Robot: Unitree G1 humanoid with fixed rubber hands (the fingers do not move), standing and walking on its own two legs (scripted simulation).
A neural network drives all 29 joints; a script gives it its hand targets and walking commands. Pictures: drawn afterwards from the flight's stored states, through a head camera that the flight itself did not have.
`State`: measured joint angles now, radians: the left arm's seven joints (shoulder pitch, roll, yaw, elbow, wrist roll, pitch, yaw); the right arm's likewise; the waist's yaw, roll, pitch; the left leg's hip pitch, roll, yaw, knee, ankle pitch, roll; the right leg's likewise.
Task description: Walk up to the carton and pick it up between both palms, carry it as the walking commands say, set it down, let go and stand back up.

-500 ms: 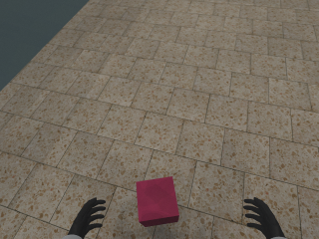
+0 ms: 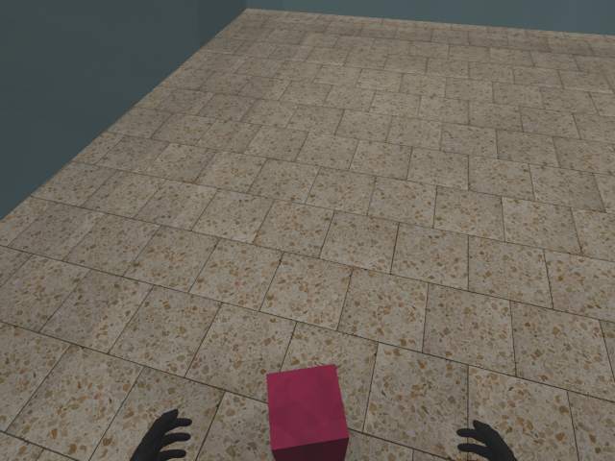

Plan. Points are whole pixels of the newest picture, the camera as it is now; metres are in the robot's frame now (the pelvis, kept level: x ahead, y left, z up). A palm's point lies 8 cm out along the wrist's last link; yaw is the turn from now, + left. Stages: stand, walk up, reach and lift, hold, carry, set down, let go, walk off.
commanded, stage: stand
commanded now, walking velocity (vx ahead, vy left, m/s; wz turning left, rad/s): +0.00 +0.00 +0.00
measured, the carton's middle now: (306, 419) +0.37 +0.05 -0.64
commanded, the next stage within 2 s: none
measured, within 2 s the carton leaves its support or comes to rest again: neither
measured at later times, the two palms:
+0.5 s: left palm out of the picture +0.08 +0.29 -0.11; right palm out of the picture +0.07 -0.29 -0.09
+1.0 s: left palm out of the picture +0.03 +0.28 -0.11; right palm out of the picture +0.02 -0.30 -0.11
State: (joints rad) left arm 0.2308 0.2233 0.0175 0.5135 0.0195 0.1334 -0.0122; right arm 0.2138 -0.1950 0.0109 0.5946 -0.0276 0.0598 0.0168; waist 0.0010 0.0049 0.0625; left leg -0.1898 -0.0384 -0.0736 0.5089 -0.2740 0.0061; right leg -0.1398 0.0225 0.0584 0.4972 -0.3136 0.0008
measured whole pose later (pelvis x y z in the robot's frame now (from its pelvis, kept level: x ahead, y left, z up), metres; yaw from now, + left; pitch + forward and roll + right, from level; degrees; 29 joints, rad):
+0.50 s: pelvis +0.00 +0.00 +0.00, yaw -1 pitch -2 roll +0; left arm 0.32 0.33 0.04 0.83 0.04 -0.01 0.02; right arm 0.27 -0.31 -0.04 0.89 -0.03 -0.01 -0.01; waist -0.01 -0.04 -0.06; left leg -0.18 -0.03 -0.06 0.48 -0.27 0.01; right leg -0.13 0.03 0.07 0.46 -0.30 0.00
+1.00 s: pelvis -0.02 -0.01 +0.01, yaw +0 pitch -4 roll +0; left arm 0.27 0.34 0.00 0.96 0.03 -0.02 0.00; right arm 0.25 -0.34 -0.01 1.01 -0.02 -0.02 0.00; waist -0.01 0.00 -0.02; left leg -0.15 -0.01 -0.07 0.40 -0.19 -0.01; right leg -0.11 0.03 0.06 0.40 -0.23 -0.01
